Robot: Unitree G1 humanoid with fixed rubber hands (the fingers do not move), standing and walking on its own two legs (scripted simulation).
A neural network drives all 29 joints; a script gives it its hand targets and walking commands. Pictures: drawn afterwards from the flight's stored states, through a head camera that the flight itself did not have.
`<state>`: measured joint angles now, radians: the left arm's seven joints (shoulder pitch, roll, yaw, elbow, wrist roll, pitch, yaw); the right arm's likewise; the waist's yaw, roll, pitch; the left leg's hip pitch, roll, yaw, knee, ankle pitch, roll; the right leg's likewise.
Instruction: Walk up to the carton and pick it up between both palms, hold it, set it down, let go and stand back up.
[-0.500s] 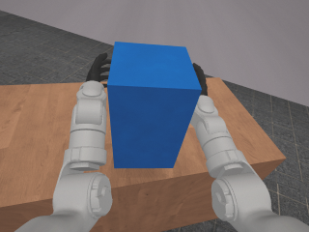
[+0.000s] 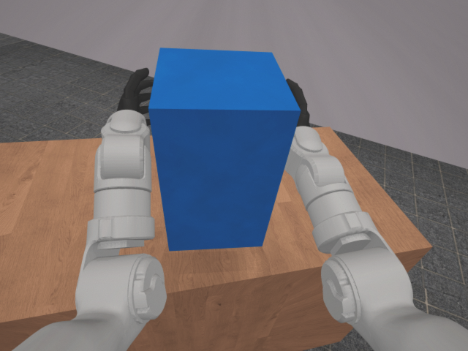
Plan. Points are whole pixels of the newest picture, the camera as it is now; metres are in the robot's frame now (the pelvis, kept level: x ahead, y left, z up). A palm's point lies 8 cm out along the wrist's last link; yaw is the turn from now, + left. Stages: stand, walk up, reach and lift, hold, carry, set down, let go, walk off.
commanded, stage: reach and lift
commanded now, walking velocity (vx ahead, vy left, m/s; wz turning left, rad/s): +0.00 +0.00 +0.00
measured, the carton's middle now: (216, 158) +0.37 +0.01 +0.18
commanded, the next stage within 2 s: hold in 1.18 s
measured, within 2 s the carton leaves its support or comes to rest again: neither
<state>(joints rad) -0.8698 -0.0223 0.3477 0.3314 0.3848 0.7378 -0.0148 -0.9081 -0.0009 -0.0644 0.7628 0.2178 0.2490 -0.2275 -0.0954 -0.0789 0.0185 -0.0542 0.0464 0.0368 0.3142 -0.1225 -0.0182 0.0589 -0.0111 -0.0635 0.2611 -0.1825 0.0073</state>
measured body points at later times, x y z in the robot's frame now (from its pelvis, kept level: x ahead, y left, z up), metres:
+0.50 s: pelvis +0.01 -0.01 +0.00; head -0.05 +0.02 +0.44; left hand +0.40 +0.14 +0.26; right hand +0.40 -0.12 +0.26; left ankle +0.04 +0.13 -0.75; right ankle -0.01 -0.12 -0.75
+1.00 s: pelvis +0.01 -0.01 +0.00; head -0.07 +0.02 +0.44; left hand +0.40 +0.14 +0.29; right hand +0.40 -0.12 +0.30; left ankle +0.04 +0.13 -0.75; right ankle -0.01 -0.12 -0.75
